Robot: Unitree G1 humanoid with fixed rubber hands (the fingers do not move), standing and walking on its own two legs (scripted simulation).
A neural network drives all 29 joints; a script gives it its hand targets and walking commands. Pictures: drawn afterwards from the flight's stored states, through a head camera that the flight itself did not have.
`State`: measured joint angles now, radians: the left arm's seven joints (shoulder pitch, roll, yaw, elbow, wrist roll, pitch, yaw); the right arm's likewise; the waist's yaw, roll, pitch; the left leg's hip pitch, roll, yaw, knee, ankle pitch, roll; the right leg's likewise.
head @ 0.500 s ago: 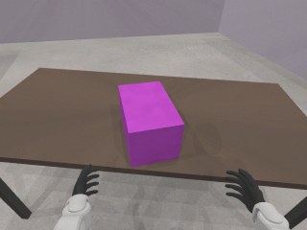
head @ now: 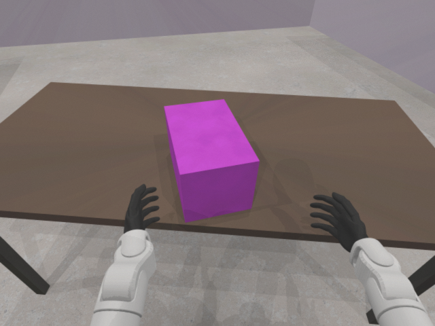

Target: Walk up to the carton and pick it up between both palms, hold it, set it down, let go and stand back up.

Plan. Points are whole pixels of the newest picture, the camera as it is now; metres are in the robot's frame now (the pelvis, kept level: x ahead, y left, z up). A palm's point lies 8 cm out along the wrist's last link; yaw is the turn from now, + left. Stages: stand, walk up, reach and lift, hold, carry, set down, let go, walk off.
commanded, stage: reach and lift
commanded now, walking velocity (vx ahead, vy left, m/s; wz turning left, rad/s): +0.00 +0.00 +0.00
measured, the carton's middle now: (206, 155) +0.54 +0.09 +0.00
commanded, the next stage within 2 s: none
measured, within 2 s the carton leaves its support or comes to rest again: neither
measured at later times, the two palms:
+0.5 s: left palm (137, 209) +0.29 +0.19 +0.08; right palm (324, 197) +0.35 -0.17 +0.08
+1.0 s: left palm (133, 196) +0.32 +0.21 +0.07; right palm (296, 177) +0.40 -0.12 +0.08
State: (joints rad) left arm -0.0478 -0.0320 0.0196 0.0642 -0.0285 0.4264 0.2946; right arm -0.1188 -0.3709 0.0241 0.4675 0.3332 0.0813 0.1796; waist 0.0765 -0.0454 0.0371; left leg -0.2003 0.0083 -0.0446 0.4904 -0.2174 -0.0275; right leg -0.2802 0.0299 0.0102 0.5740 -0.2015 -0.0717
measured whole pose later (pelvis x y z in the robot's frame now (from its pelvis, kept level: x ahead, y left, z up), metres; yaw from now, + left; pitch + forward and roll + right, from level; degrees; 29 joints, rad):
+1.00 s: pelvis -0.02 -0.03 -0.01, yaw +1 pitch -1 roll +2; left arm -0.60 0.09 0.11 0.56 -0.18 0.42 0.34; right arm -0.68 -0.26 0.09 0.75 0.32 0.21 0.04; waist 0.16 -0.03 0.04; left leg -0.43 0.03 -0.10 0.57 -0.19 -0.04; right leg -0.49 0.07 -0.03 0.63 -0.21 -0.07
